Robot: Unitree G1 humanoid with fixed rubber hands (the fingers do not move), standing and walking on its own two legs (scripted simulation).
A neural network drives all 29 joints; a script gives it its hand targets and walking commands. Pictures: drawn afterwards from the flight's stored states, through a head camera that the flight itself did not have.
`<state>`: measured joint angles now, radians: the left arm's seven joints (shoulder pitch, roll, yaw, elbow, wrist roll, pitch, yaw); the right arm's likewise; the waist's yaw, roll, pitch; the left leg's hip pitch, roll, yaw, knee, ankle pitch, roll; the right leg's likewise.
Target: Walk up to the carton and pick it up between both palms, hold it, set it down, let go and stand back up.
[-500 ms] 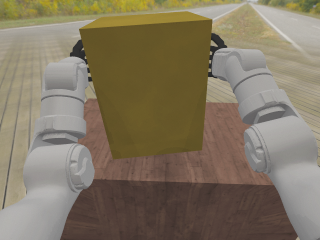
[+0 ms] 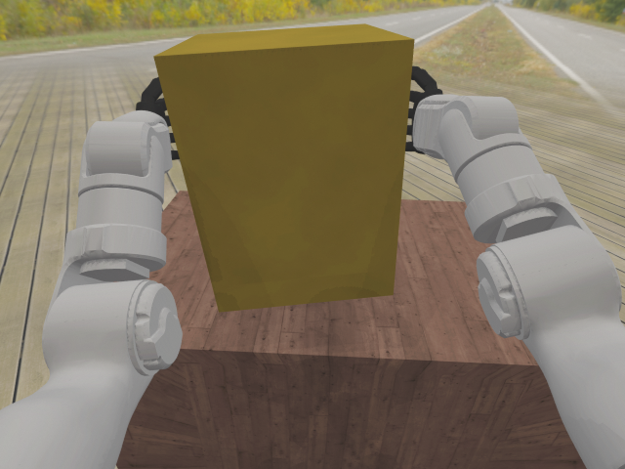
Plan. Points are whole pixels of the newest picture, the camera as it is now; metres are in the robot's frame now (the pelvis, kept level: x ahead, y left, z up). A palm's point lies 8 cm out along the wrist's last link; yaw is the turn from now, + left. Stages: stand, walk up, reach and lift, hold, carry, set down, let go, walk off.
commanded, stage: hold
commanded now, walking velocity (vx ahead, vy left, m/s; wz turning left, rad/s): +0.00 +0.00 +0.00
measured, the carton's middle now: (294, 163) +0.40 -0.01 +0.30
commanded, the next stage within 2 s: set down in 0.98 s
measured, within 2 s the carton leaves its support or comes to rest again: neither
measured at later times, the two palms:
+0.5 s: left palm (154, 129) +0.37 +0.15 +0.35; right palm (430, 120) +0.36 -0.16 +0.36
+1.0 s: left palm (153, 134) +0.37 +0.15 +0.34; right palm (427, 121) +0.36 -0.16 +0.36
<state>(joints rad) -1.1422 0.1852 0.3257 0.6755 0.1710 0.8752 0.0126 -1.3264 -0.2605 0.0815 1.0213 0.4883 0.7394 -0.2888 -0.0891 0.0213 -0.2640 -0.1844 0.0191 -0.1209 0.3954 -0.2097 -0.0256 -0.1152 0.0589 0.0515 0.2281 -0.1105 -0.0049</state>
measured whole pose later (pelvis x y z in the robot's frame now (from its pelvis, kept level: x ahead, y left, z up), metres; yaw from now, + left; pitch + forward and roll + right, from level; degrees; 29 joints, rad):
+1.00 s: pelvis +0.00 +0.00 +0.00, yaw +0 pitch +0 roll -2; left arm -1.16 0.18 0.32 0.71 0.17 0.87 0.02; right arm -1.35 -0.26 0.07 1.07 0.48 0.73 -0.28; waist -0.08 0.02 -0.27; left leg -0.19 0.02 -0.12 0.40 -0.21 -0.03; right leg -0.12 0.06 0.05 0.23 -0.11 0.00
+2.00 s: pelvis +0.01 +0.00 +0.00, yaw +0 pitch -2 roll -2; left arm -1.17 0.18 0.33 0.87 0.14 0.55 0.08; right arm -1.31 -0.21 -0.03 1.20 0.36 0.39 -0.20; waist -0.15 -0.01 -0.14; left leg -0.13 0.01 -0.11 0.38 -0.21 -0.02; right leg -0.07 0.04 0.04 0.23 -0.13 0.00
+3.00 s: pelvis +0.02 +0.00 +0.00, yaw +0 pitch +0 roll -1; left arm -1.14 0.18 0.32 1.04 0.12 0.33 0.09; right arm -1.18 -0.13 -0.22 1.19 0.13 0.25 -0.17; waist -0.16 -0.02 -0.11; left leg -0.13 0.01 -0.09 0.35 -0.21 -0.02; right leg -0.10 0.04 0.03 0.25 -0.15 -0.01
